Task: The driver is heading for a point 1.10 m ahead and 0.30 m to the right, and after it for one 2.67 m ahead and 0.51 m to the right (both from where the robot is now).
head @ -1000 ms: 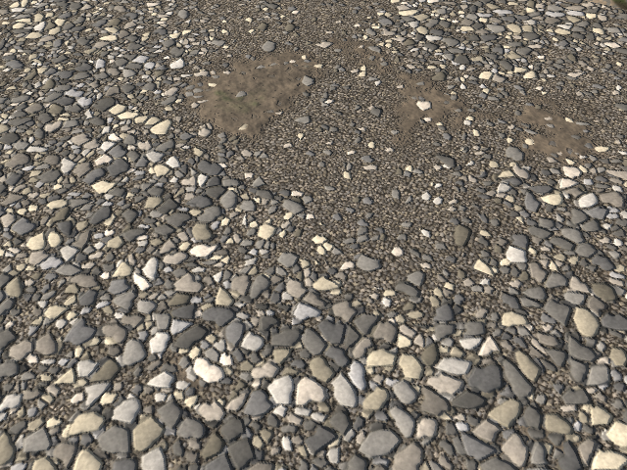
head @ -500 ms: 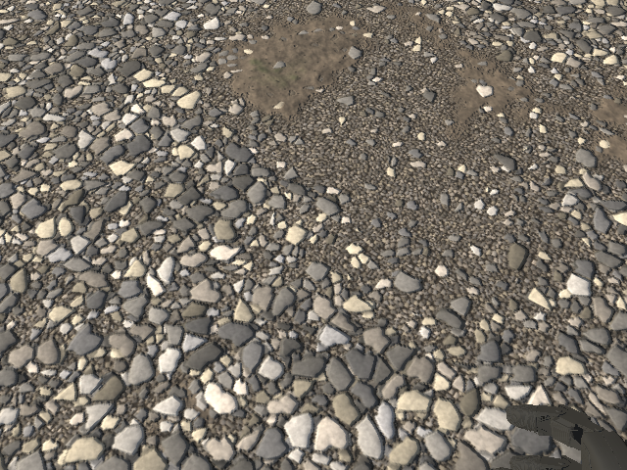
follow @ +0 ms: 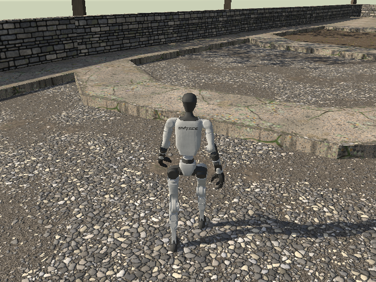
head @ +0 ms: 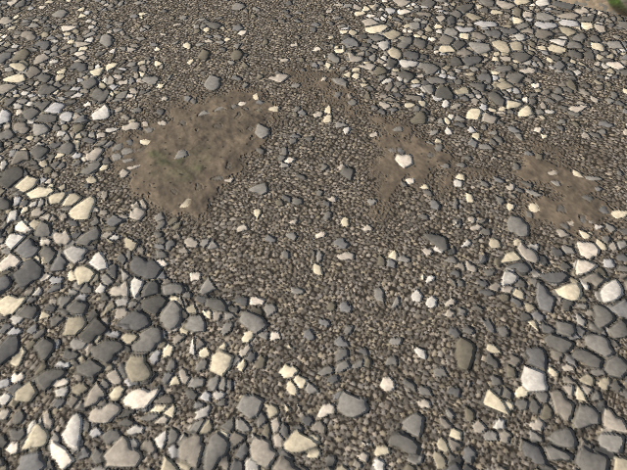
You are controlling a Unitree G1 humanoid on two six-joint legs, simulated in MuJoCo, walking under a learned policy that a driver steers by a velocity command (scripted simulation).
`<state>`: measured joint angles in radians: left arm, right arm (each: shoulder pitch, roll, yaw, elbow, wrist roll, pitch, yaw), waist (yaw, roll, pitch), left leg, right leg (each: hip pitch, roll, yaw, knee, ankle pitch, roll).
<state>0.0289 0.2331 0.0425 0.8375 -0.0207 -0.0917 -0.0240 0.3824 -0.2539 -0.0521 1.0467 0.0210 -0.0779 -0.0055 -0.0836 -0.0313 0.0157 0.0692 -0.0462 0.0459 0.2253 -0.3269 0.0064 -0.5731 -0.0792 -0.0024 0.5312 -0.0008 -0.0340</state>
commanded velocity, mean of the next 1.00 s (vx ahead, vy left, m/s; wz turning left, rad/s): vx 0.50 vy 0.00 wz -0.12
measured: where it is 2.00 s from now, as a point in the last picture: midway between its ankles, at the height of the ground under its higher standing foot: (364, 236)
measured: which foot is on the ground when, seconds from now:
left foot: down 0.00-0.04, up 0.06-0.58, down 0.60-1.00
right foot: up 0.00-0.02, down 0.04-0.60, up 0.62-1.00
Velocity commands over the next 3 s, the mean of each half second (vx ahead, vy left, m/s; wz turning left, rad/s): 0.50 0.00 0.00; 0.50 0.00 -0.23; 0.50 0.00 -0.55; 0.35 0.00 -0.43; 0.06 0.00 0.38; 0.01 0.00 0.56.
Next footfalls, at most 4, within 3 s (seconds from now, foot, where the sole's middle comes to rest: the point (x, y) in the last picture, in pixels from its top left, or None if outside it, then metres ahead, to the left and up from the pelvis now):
0.04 right None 0.21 -0.12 -0.77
0.60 left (261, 449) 0.53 0.11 -0.77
1.18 right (364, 324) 0.81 -0.15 -0.77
1.66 left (320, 220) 1.15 -0.07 -0.77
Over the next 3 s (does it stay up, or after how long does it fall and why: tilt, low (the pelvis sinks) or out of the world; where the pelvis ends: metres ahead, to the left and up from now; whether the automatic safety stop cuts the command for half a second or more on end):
stays up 1.10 -0.19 0.01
